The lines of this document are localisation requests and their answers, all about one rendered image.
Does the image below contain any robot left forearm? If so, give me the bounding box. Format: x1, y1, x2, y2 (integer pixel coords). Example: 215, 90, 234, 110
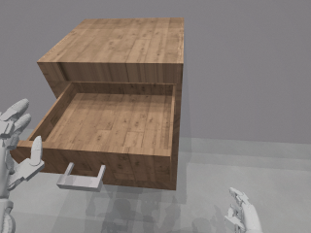
0, 198, 17, 233

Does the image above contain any right robot hand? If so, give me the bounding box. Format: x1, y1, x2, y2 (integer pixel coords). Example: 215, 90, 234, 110
225, 187, 263, 233

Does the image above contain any handle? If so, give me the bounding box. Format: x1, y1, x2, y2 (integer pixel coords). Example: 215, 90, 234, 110
56, 162, 106, 192

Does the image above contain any drawer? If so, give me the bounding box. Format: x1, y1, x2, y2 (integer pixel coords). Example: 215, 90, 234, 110
9, 81, 176, 183

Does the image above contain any left robot hand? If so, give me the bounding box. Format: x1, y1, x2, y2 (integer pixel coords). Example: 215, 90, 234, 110
0, 98, 45, 199

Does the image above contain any cabinet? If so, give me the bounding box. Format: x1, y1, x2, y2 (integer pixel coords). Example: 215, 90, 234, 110
37, 17, 185, 191

